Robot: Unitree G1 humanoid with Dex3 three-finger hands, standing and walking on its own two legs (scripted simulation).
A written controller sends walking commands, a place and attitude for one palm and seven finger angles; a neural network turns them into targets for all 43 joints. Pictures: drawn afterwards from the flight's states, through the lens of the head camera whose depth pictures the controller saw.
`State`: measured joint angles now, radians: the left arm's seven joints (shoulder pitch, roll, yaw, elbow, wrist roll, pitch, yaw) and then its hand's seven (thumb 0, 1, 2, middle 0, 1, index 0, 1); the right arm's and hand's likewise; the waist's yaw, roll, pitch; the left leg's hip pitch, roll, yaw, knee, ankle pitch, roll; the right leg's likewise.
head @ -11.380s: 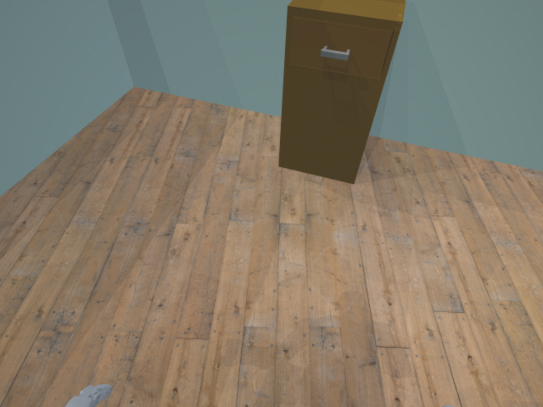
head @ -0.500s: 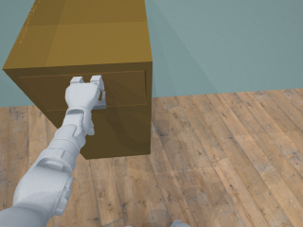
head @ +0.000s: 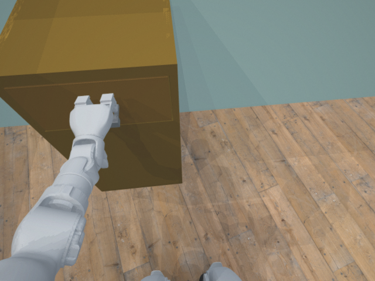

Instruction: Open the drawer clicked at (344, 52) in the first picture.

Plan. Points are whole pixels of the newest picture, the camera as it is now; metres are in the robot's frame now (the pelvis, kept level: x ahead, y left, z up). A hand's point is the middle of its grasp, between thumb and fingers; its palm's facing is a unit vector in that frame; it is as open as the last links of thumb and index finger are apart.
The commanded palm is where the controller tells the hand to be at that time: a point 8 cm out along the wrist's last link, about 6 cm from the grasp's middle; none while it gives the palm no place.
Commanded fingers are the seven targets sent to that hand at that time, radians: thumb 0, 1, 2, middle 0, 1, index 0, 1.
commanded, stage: lower the fingers behind the handle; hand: left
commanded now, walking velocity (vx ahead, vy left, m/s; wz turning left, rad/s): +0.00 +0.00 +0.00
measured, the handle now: (98, 116) +0.52 +0.22 -0.03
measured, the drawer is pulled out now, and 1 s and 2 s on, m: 0.00 0.00 0.00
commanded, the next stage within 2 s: lift the fingers back up to retry in 1.06 s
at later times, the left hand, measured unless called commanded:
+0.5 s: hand (101, 135) +0.46 +0.20 -0.03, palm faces -0.01 -0.01 -1.00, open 13.9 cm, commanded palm +0.44 +0.20 +0.01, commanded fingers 0.00 -0.50 0.30 -0.30 -1.20 -0.30 -1.20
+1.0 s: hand (101, 133) +0.47 +0.20 -0.03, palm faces -0.01 +0.00 -1.00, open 13.6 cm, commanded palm +0.45 +0.19 +0.00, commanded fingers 0.00 -0.50 0.30 -0.30 -1.20 -0.30 -1.20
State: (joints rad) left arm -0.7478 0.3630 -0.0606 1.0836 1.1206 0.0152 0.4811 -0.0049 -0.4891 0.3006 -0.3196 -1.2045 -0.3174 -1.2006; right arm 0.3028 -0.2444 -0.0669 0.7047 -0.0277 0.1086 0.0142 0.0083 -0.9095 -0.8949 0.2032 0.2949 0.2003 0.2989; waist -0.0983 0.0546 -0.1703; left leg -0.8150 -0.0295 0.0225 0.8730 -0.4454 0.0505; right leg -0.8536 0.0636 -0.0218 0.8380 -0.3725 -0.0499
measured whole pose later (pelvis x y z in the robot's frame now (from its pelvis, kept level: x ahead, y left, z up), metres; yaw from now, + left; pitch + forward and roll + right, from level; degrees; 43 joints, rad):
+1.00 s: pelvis -0.05 +0.01 -0.04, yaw +0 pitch +26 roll -2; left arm -0.96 0.41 -0.12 1.20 1.10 0.08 0.46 0.00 -0.49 0.30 -0.32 -1.20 -0.28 -1.41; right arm 0.34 -0.26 0.00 0.68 -0.01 0.07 -0.01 0.01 -0.91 -0.89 0.20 0.30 0.20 0.30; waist -0.15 0.05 -0.18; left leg -1.07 -0.04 0.02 1.08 -0.46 0.07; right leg -1.09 0.05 -0.04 1.02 -0.38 -0.03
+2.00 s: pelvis +0.02 +0.01 +0.02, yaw +0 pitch +19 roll -2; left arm -0.65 0.34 -0.12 0.91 1.06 -0.03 0.34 -0.01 -0.49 0.30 -0.32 -1.20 -0.32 -1.20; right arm 0.30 -0.25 -0.06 0.66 -0.01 0.14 0.00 0.01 -0.91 -0.89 0.20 0.30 0.20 0.30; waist -0.06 0.05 -0.16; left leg -0.65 -0.04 0.02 0.75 -0.42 0.06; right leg -0.68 0.06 -0.01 0.70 -0.35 -0.03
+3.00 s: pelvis +0.00 +0.01 +0.01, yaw +0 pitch +21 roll -1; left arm -0.80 0.37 -0.05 1.04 1.13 -0.05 0.48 0.00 -0.49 0.30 -0.34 -1.22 -0.32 -1.20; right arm 0.30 -0.26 -0.05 0.70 -0.02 0.10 -0.01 0.01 -0.91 -0.89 0.20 0.29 0.20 0.30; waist -0.12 0.05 -0.16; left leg -0.77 -0.04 0.03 0.84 -0.43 0.06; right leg -0.81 0.06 -0.01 0.80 -0.35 -0.04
